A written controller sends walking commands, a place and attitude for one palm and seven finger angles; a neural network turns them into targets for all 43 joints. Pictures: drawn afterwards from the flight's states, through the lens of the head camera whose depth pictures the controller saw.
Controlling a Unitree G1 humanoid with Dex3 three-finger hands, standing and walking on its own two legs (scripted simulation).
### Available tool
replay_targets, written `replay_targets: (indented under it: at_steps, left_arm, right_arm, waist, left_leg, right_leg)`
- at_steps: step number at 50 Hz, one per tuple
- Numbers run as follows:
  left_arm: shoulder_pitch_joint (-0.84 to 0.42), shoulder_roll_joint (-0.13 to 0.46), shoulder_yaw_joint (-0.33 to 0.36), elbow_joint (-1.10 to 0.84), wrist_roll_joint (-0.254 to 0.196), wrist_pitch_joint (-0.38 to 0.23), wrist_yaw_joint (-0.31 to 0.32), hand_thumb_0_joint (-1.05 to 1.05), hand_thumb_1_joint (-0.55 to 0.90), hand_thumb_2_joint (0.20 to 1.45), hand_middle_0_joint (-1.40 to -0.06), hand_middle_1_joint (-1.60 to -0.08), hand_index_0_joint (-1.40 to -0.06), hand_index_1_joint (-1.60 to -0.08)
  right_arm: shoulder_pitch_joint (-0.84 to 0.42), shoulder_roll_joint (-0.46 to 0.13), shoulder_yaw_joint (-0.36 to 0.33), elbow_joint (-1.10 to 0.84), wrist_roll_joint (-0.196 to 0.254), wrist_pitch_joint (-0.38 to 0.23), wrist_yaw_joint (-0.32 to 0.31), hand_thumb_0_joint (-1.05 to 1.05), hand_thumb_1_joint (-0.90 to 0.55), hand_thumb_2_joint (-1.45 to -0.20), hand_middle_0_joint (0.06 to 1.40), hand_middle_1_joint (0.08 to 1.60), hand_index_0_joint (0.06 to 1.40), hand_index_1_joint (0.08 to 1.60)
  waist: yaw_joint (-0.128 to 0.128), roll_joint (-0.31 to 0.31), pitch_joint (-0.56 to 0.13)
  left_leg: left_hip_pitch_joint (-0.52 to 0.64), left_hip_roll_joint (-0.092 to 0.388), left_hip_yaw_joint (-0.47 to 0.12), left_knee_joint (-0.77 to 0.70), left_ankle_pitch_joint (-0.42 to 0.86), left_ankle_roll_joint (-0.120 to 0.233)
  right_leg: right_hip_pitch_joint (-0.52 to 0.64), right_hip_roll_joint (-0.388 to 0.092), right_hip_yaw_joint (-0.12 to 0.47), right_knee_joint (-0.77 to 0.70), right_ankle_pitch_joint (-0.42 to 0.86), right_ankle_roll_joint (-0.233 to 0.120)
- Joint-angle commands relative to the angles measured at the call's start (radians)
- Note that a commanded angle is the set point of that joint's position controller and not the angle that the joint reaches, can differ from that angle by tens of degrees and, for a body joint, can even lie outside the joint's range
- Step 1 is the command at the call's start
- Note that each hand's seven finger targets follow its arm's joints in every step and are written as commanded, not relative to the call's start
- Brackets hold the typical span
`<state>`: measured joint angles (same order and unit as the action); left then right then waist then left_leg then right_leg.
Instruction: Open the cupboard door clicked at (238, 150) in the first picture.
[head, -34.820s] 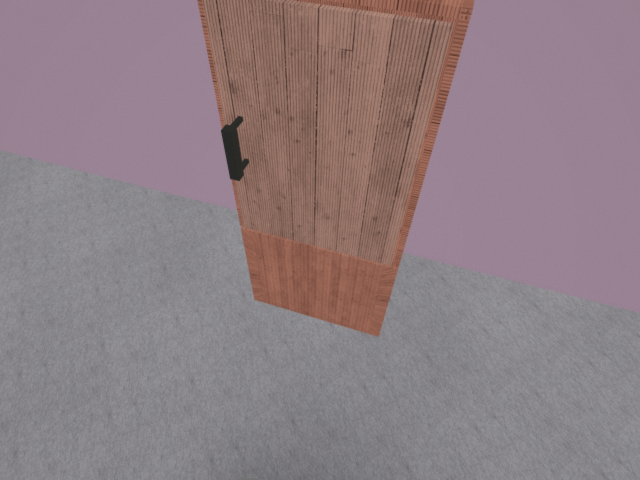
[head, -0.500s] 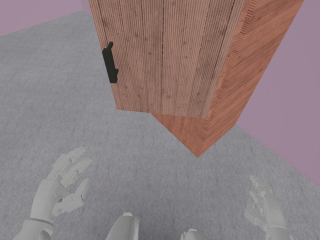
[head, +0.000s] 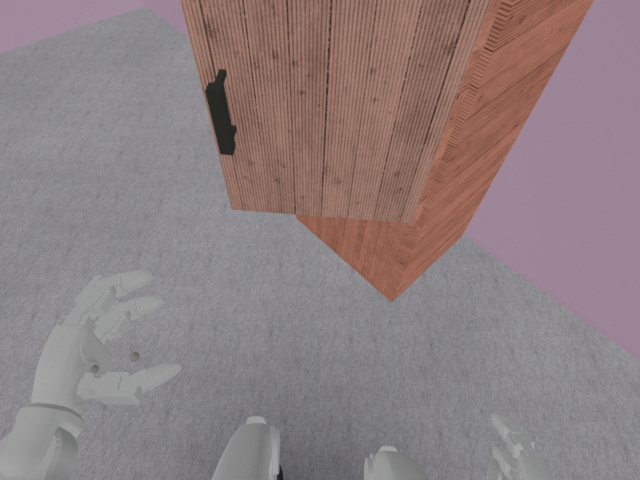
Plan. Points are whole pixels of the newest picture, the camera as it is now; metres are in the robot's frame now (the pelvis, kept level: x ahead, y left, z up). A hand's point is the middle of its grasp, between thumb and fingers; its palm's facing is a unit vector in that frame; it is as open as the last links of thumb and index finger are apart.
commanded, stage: raise the hand with hooked fingers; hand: left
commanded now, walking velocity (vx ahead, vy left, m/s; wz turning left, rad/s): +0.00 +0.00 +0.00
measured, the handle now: (224, 113) +0.67 +0.20 +0.05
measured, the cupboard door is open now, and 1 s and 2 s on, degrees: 42 42 42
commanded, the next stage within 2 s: move the hooked fingers beside the handle in 1.22 s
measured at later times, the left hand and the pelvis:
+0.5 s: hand (94, 333) +0.27 +0.27 +0.05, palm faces -0.02 -1.00 -0.05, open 13.8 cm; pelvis +0.01 +0.01 +0.00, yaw +1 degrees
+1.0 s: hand (97, 313) +0.29 +0.27 +0.05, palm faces -0.05 -1.00 -0.03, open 14.0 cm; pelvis +0.01 +0.01 +0.00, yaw -1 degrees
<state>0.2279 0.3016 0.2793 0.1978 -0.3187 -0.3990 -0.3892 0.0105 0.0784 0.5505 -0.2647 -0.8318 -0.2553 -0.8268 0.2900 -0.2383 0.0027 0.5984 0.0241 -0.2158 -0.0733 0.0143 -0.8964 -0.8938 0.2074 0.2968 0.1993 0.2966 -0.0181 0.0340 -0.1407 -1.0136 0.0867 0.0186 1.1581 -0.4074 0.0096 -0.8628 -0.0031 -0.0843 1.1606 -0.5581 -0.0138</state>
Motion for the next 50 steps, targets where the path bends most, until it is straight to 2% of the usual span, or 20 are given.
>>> replay_targets:
  at_steps: [1, 5, 10, 12, 16, 17, 22, 25, 28, 30, 34, 35, 36, 38, 42, 44, 45, 47, 49, 50]
  left_arm:
    - [-0.118, 0.171, 0.085, -0.193, -0.029, -0.087, -0.016, 0.0, -0.15, 0.45, -0.275, -0.975, -0.275, -0.975]
    - [-0.149, 0.206, 0.108, -0.214, -0.032, -0.077, -0.022, 0.0, -0.243, 0.41, -0.282, -1.035, -0.282, -1.035]
    - [-0.154, 0.211, 0.125, -0.183, -0.035, -0.052, -0.034, 0.0, -0.36, 0.36, -0.29, -1.11, -0.29, -1.11]
    - [-0.174, 0.215, 0.122, -0.186, -0.035, -0.043, -0.042, 0.0, -0.407, 0.34, -0.293, -1.14, -0.293, -1.14]
    - [-0.207, 0.242, 0.148, -0.134, -0.044, -0.023, -0.068, 0.0, -0.5, 0.3, -0.3, -1.2, -0.3, -1.2]
    - [-0.22, 0.242, 0.148, -0.115, -0.046, -0.016, -0.078, 0.0, -0.5, 0.3, -0.3, -1.2, -0.3, -1.2]
    - [-0.286, 0.272, 0.171, -0.084, -0.064, -0.01, -0.121, 0.0, -0.5, 0.3, -0.3, -1.2, -0.3, -1.2]
    - [-0.313, 0.307, 0.195, -0.074, -0.071, -0.008, -0.142, 0.0, -0.5, 0.3, -0.3, -1.2, -0.3, -1.2]
    - [-0.342, 0.322, 0.208, -0.054, -0.076, -0.002, -0.155, 0.0, -0.5, 0.3, -0.3, -1.2, -0.3, -1.2]
    - [-0.355, 0.341, 0.222, -0.041, -0.079, 0.003, -0.163, 0.0, -0.5, 0.3, -0.3, -1.2, -0.3, -1.2]
    - [-0.379, 0.367, 0.247, 0.008, -0.093, 0.011, -0.182, 0.0, -0.5, 0.3, -0.3, -1.2, -0.3, -1.2]
    - [-0.39, 0.374, 0.248, 0.008, -0.091, 0.01, -0.185, 0.0, -0.5, 0.3, -0.3, -1.2, -0.3, -1.2]
    - [-0.404, 0.381, 0.255, 0.012, -0.094, 0.01, -0.188, 0.0, -0.5, 0.3, -0.3, -1.2, -0.3, -1.2]
    - [-0.377, 0.353, 0.234, 0.021, -0.097, 0.011, -0.196, 0.0, -0.5, 0.3, -0.3, -1.2, -0.3, -1.2]
    - [-0.357, 0.362, 0.244, 0.032, -0.098, 0.015, -0.197, 0.0, -0.5, 0.3, -0.3, -1.2, -0.3, -1.2]
    - [-0.364, 0.366, 0.25, 0.041, -0.101, 0.012, -0.193, 0.0, -0.5, 0.3, -0.3, -1.2, -0.3, -1.2]
    - [-0.376, 0.374, 0.251, 0.021, -0.097, 0.008, -0.189, 0.0, -0.5, 0.3, -0.3, -1.2, -0.3, -1.2]
    - [-0.376, 0.385, 0.261, -0.008, -0.091, 0.002, -0.177, 0.0, -0.5, 0.3, -0.3, -1.2, -0.3, -1.2]
    - [-0.369, 0.386, 0.267, -0.013, -0.095, -0.004, -0.169, 0.0, -0.5, 0.3, -0.3, -1.2, -0.3, -1.2]
    - [-0.369, 0.382, 0.266, -0.025, -0.097, -0.008, -0.17, 0.0, -0.5, 0.3, -0.3, -1.2, -0.3, -1.2]
  right_arm:
    - [-0.068, -0.157, -0.06, -0.164, 0.005, -0.065, -0.012, 0.0, -0.9, -0.9, 0.2, 0.3, 0.2, 0.3]
    - [-0.056, -0.17, -0.06, -0.168, 0.004, -0.067, -0.014, 0.0, -0.9, -0.9, 0.2, 0.3, 0.2, 0.3]
    - [-0.05, -0.174, -0.056, -0.174, 0.006, -0.056, -0.01, 0.0, -0.9, -0.9, 0.2, 0.3, 0.2, 0.3]
    - [-0.051, -0.176, -0.054, -0.177, 0.006, -0.054, -0.008, 0.0, -0.9, -0.9, 0.2, 0.3, 0.2, 0.3]
    - [-0.045, -0.18, -0.049, -0.184, 0.006, -0.044, -0.008, 0.0, -0.9, -0.9, 0.2, 0.3, 0.2, 0.3]
    - [-0.044, -0.181, -0.047, -0.186, 0.008, -0.041, -0.01, 0.0, -0.9, -0.9, 0.2, 0.3, 0.2, 0.3]
    - [-0.039, -0.186, -0.042, -0.189, 0.008, -0.043, -0.014, 0.0, -0.9, -0.9, 0.2, 0.3, 0.2, 0.3]
    - [-0.038, -0.189, -0.039, -0.189, 0.007, -0.045, -0.012, 0.0, -0.9, -0.9, 0.2, 0.3, 0.2, 0.3]
    - [-0.033, -0.192, -0.04, -0.184, 0.008, -0.044, -0.015, 0.0, -0.9, -0.9, 0.2, 0.3, 0.2, 0.3]
    - [-0.031, -0.193, -0.038, -0.184, 0.008, -0.044, -0.016, 0.0, -0.9, -0.9, 0.2, 0.3, 0.2, 0.3]
    - [-0.021, -0.197, -0.038, -0.179, 0.009, -0.042, -0.018, 0.0, -0.9, -0.9, 0.2, 0.3, 0.2, 0.3]
    - [-0.022, -0.198, -0.038, -0.18, 0.011, -0.042, -0.018, 0.0, -0.9, -0.9, 0.2, 0.3, 0.2, 0.3]
    - [-0.019, -0.198, -0.038, -0.179, 0.01, -0.04, -0.017, 0.0, -0.9, -0.9, 0.2, 0.3, 0.2, 0.3]
    - [-0.017, -0.197, -0.041, -0.183, 0.013, -0.041, -0.014, 0.0, -0.9, -0.9, 0.2, 0.3, 0.2, 0.3]
    - [-0.014, -0.199, -0.044, -0.188, 0.012, -0.038, -0.008, 0.0, -0.9, -0.9, 0.2, 0.3, 0.2, 0.3]
    - [-0.01, -0.201, -0.044, -0.189, 0.012, -0.035, -0.01, 0.0, -0.9, -0.9, 0.2, 0.3, 0.2, 0.3]
    - [-0.014, -0.201, -0.043, -0.191, 0.013, -0.035, -0.008, 0.0, -0.9, -0.9, 0.2, 0.3, 0.2, 0.3]
    - [-0.013, -0.198, -0.044, -0.194, 0.012, -0.033, -0.007, 0.0, -0.9, -0.9, 0.2, 0.3, 0.2, 0.3]
    - [-0.01, -0.198, -0.043, -0.194, 0.009, -0.035, -0.009, 0.0, -0.9, -0.9, 0.2, 0.3, 0.2, 0.3]
    - [-0.014, -0.196, -0.044, -0.193, 0.011, -0.035, -0.009, 0.0, -0.9, -0.9, 0.2, 0.3, 0.2, 0.3]
  waist:
    - [0.017, 0.044, -0.207]
    - [0.017, 0.064, -0.236]
    - [0.019, 0.069, -0.228]
    - [0.016, 0.102, -0.227]
    - [0.012, 0.069, -0.219]
    - [0.008, 0.061, -0.203]
    - [0.009, 0.067, -0.229]
    - [0.016, 0.092, -0.249]
    - [0.012, 0.073, -0.252]
    - [0.017, 0.095, -0.259]
    - [0.017, 0.055, -0.252]
    - [0.019, 0.085, -0.257]
    - [0.017, 0.081, -0.26]
    - [0.02, 0.08, -0.266]
    - [0.023, 0.073, -0.26]
    - [0.019, 0.033, -0.24]
    - [0.026, 0.077, -0.254]
    - [0.028, 0.113, -0.277]
    - [0.025, 0.072, -0.277]
    - [0.024, 0.088, -0.282]
  left_leg:
    - [0.301, -0.055, -0.063, -0.179, 0.007, 0.02]
    - [0.34, -0.052, -0.079, -0.196, 0.018, 0.018]
    - [0.37, -0.05, -0.09, -0.213, 0.038, 0.012]
    - [0.388, -0.049, -0.094, -0.22, 0.038, 0.008]
    - [0.364, -0.052, -0.087, -0.211, 0.037, 0.01]
    - [0.356, -0.052, -0.083, -0.206, 0.032, 0.011]
    - [0.367, -0.053, -0.08, -0.192, 0.06, 0.011]
    - [0.362, -0.054, -0.074, -0.177, 0.088, 0.011]
    - [0.362, -0.052, -0.074, -0.175, 0.091, 0.014]
    - [0.362, -0.053, -0.07, -0.171, 0.1, 0.014]
    - [0.327, -0.053, -0.063, -0.157, 0.106, 0.019]
    - [0.335, -0.052, -0.059, -0.16, 0.104, 0.016]
    - [0.335, -0.052, -0.06, -0.162, 0.105, 0.016]
    - [0.344, -0.052, -0.06, -0.163, 0.111, 0.017]
    - [0.322, -0.052, -0.055, -0.156, 0.109, 0.018]
    - [0.297, -0.053, -0.056, -0.149, 0.098, 0.021]
    - [0.313, -0.053, -0.055, -0.155, 0.101, 0.018]
    - [0.343, -0.052, -0.057, -0.164, 0.102, 0.016]
    - [0.34, -0.05, -0.064, -0.163, 0.109, 0.019]
    - [0.341, -0.051, -0.059, -0.16, 0.109, 0.018]
  right_leg:
    - [-0.023, 0.031, 0.04, -0.213, 0.044, -0.006]
    - [-0.021, 0.036, 0.023, -0.198, 0.082, -0.011]
    - [-0.019, 0.043, 0.006, -0.195, 0.112, -0.013]
    - [-0.022, 0.042, 0.004, -0.197, 0.118, -0.013]
    - [-0.013, 0.046, 0.009, -0.209, 0.115, -0.012]
    - [-0.018, 0.049, 0.011, -0.212, 0.112, -0.011]
    - [-0.011, 0.051, 0.017, -0.211, 0.127, -0.014]
    - [-0.003, 0.052, 0.025, -0.207, 0.141, -0.018]
    - [-0.003, 0.052, 0.026, -0.21, 0.143, -0.015]
    - [0.0, 0.052, 0.03, -0.208, 0.147, -0.017]
    - [0.02, 0.055, 0.043, -0.217, 0.146, -0.017]
    - [0.012, 0.052, 0.045, -0.216, 0.144, -0.016]
    - [0.016, 0.052, 0.044, -0.217, 0.145, -0.016]
    - [0.012, 0.052, 0.042, -0.216, 0.15, -0.015]
    - [0.012, 0.051, 0.049, -0.215, 0.149, -0.013]
    - [0.011, 0.056, 0.051, -0.217, 0.133, -0.014]
    - [0.01, 0.053, 0.049, -0.21, 0.137, -0.015]
    - [0.006, 0.052, 0.044, -0.205, 0.141, -0.016]
    - [0.01, 0.058, 0.038, -0.202, 0.147, -0.017]
    - [0.01, 0.054, 0.047, -0.207, 0.149, -0.014]
